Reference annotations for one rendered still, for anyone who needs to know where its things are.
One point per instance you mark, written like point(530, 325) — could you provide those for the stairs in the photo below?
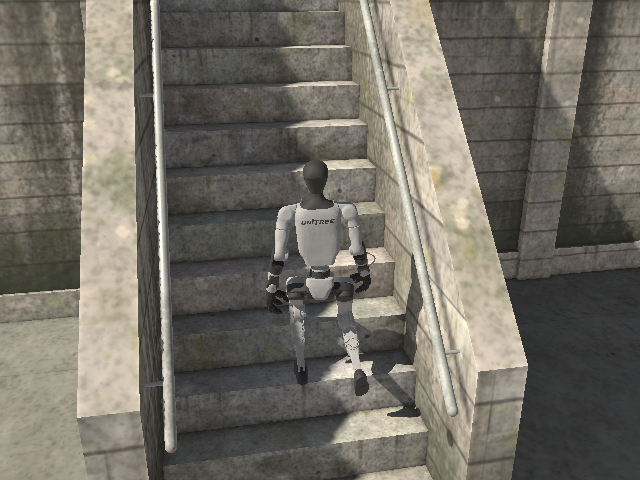
point(252, 91)

